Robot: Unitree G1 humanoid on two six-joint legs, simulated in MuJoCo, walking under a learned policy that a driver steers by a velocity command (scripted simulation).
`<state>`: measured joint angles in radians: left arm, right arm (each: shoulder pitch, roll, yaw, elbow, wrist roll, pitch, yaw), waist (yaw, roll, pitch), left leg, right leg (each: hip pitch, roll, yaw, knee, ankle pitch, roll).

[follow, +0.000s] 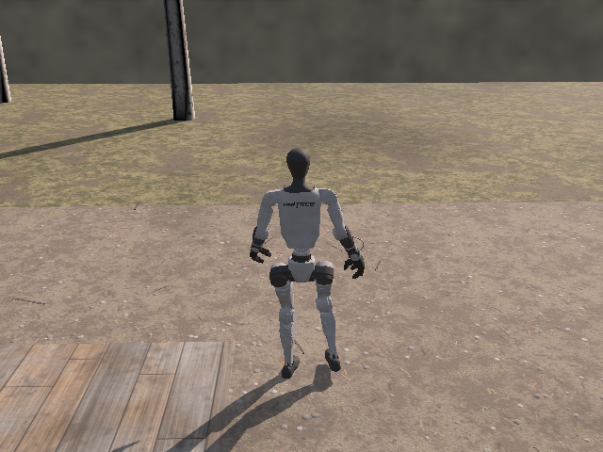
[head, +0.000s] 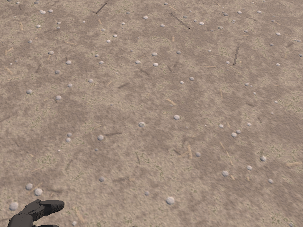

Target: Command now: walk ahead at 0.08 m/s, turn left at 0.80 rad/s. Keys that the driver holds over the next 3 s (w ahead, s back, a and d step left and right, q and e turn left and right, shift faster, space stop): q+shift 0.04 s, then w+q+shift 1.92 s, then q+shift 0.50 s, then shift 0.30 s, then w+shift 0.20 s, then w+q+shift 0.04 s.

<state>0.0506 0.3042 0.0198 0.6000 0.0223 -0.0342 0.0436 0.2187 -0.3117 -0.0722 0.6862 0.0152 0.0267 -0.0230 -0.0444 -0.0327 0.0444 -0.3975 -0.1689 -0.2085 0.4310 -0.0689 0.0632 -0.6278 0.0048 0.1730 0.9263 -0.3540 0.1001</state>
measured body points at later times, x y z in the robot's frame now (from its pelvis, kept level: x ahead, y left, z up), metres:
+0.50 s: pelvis +0.16 +0.00 +0.00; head +0.17 -0.02 +0.45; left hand +0.05 +0.28 -0.09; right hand +0.45 -0.16 -0.08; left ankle +0.17 +0.17 -0.64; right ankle +0.11 -0.16 -0.73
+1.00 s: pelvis +0.45 +0.32 -0.01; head +0.47 +0.35 +0.44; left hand +0.39 +0.64 -0.07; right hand +0.68 +0.13 -0.13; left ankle +0.31 +0.23 -0.73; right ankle +0.71 +0.37 -0.68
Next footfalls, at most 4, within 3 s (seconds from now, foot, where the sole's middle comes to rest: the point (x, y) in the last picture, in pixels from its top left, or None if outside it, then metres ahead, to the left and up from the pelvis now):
0.14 right None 0.15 -0.15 -0.77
0.68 left None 0.34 0.25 -0.77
1.10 right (36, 158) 0.76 0.51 -0.77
1.56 left None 0.68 0.98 -0.77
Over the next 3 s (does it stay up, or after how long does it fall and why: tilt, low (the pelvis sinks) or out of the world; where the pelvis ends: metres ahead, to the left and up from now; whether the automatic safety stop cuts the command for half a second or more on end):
stays up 0.53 1.64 0.01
